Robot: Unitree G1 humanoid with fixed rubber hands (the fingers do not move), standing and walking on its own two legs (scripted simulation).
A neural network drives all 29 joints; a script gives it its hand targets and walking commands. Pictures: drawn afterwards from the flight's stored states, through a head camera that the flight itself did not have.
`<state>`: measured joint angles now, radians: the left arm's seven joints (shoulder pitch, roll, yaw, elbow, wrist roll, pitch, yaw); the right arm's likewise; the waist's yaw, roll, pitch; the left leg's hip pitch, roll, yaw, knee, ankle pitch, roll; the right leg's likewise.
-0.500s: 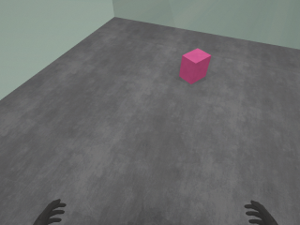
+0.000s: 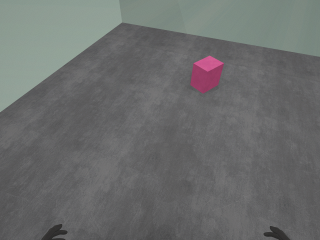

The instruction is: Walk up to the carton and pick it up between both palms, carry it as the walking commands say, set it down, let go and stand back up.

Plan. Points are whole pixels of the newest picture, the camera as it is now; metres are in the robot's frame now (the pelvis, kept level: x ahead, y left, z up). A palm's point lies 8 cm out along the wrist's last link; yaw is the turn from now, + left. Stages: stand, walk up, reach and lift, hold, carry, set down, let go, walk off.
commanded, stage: stand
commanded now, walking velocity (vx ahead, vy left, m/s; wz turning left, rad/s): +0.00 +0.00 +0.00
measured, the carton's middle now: (206, 74) +1.71 -0.44 -0.65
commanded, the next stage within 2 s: walk up in 1.16 s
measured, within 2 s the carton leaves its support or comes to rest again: neither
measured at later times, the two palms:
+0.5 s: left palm out of the picture +0.10 +0.31 -0.10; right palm out of the picture +0.10 -0.31 -0.10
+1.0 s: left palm out of the picture +0.10 +0.31 -0.10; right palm out of the picture +0.11 -0.31 -0.10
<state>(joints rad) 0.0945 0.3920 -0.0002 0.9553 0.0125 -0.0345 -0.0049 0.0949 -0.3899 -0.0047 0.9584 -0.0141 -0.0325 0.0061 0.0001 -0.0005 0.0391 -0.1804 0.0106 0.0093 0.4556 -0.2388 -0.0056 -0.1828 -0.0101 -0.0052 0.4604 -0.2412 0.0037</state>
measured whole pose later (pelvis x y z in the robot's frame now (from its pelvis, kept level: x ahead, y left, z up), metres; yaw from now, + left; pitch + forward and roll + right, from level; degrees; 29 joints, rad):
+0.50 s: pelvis +0.00 +0.00 +0.01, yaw +0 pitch -2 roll +0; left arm 0.09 0.40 0.00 1.05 0.01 -0.03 0.00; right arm 0.09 -0.39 -0.01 1.05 -0.01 -0.02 0.00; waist 0.00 0.00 0.04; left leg -0.13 0.01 0.01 0.36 -0.19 -0.01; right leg -0.14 -0.01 -0.01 0.36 -0.19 0.01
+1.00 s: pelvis +0.00 +0.00 +0.01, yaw +0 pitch -2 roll +0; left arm 0.08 0.40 0.00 1.06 0.01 -0.02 0.00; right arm 0.08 -0.40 -0.01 1.06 -0.01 -0.02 0.00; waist 0.00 0.00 0.04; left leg -0.12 0.01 0.01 0.34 -0.19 -0.01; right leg -0.12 -0.01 -0.01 0.34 -0.19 0.01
